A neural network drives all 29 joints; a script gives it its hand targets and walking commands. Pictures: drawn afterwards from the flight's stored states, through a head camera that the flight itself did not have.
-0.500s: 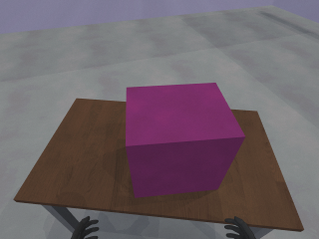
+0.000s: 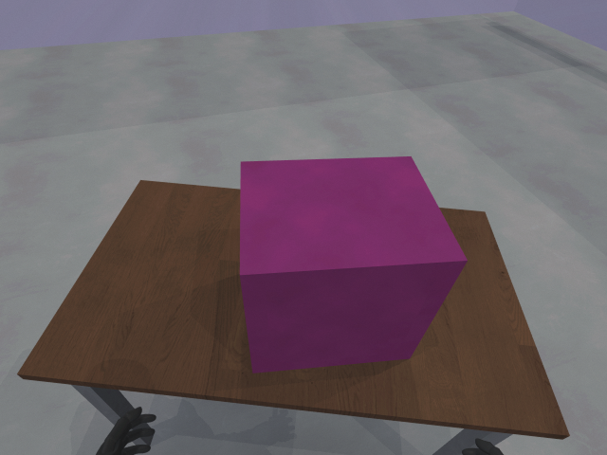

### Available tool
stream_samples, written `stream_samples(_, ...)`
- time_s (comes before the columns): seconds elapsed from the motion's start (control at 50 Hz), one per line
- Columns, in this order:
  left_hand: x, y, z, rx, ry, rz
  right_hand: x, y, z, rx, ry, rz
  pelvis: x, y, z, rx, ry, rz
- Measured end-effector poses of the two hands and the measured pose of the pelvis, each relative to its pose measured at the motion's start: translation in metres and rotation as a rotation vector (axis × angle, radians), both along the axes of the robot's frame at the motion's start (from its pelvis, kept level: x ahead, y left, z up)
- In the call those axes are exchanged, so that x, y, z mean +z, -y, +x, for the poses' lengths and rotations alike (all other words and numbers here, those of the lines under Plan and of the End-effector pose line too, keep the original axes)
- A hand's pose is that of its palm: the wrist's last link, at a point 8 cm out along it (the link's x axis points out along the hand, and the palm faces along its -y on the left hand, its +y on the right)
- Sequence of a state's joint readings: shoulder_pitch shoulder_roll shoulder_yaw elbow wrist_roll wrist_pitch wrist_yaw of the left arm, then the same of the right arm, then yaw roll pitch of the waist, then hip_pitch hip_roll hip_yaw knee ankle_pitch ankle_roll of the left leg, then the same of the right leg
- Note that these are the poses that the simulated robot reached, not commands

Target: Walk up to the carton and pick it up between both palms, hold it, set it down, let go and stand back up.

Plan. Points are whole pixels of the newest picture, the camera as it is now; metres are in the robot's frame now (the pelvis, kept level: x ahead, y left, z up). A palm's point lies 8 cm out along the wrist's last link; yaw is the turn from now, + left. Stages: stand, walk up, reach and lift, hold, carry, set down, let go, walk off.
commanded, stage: stand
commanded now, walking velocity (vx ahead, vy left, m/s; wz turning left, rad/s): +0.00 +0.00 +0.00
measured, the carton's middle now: (330, 266) +0.44 -0.05 -0.04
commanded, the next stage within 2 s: none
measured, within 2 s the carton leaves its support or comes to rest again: neither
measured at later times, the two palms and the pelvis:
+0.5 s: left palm out of the picture +0.12 +0.27 -0.10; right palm out of the picture +0.11 -0.28 -0.10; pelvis +0.00 +0.00 +0.00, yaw +0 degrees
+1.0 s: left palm out of the picture +0.12 +0.27 -0.10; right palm out of the picture +0.10 -0.28 -0.10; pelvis +0.00 +0.00 +0.00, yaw +0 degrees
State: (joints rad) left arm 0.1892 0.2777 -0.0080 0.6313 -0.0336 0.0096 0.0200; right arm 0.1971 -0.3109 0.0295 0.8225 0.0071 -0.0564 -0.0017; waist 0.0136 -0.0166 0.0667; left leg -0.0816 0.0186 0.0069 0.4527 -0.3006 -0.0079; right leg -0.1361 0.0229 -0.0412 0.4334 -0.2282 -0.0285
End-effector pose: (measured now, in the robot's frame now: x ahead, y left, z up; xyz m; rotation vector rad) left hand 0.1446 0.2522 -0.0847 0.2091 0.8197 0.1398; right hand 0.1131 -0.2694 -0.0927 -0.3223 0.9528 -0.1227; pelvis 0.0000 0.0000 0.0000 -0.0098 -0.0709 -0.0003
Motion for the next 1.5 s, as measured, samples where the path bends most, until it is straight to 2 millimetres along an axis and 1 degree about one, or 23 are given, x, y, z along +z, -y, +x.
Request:
stream_samples(0.06,-0.001,-0.007,-0.004,-0.002,-0.016,0.018,-0.001,0.009,-0.009,-0.006,-0.036,-0.021,0.000,0.000,0.000,0.000,0.000,0.000)
stream_samples(0.14,-0.003,-0.010,-0.010,0.000,-0.038,0.023,-0.003,0.013,-0.015,-0.012,-0.060,-0.027,0.000,0.000,0.000,0.000,0.000,0.000)
stream_samples(0.32,-0.008,-0.013,-0.020,0.013,-0.085,0.031,-0.005,0.011,-0.010,-0.010,-0.055,-0.017,0.000,0.000,0.000,0.000,0.001,0.000)
stream_samples(0.48,-0.010,-0.014,-0.025,0.019,-0.104,0.033,-0.005,0.011,-0.008,-0.008,-0.047,-0.014,0.000,0.000,-0.002,0.000,0.003,0.001)
stream_samples(0.72,-0.013,-0.015,-0.029,0.022,-0.121,0.031,-0.005,0.011,-0.011,-0.010,-0.051,-0.013,0.000,0.001,-0.003,0.000,0.004,0.001)
stream_samples(1.5,-0.015,-0.016,-0.033,0.028,-0.141,0.033,-0.006,0.011,-0.011,-0.008,-0.044,-0.009,0.000,0.001,-0.005,0.000,0.007,0.001)
